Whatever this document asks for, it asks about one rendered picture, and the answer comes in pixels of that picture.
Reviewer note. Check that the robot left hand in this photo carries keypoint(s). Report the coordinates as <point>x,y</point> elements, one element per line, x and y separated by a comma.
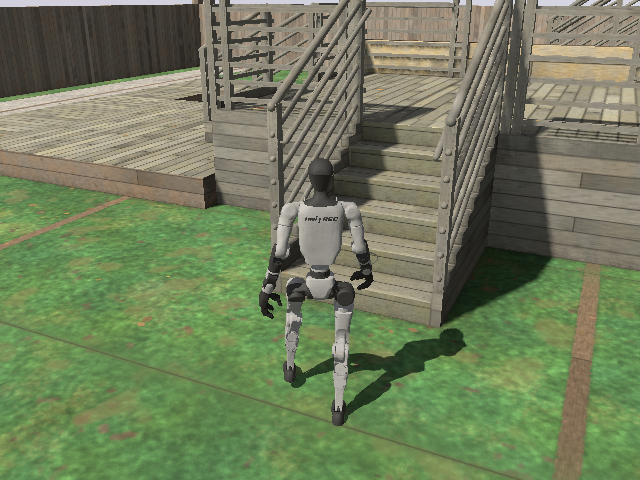
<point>263,303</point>

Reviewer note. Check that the robot left upper arm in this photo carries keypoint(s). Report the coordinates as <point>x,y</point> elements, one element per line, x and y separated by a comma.
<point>288,212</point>

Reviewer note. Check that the right robot forearm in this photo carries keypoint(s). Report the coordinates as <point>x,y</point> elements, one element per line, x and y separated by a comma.
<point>364,261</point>

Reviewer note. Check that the robot right foot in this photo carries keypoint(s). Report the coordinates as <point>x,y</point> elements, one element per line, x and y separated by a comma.
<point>338,417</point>

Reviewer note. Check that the right robot thigh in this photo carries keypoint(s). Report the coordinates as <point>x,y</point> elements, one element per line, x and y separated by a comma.
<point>344,295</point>

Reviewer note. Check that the left robot forearm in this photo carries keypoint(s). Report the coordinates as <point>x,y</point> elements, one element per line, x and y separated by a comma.
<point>273,271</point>

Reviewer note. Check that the robot right hand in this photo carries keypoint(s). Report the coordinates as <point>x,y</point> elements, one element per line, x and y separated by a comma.
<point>359,275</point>

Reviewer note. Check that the robot right upper arm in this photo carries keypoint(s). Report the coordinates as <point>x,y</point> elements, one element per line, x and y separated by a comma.
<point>352,212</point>

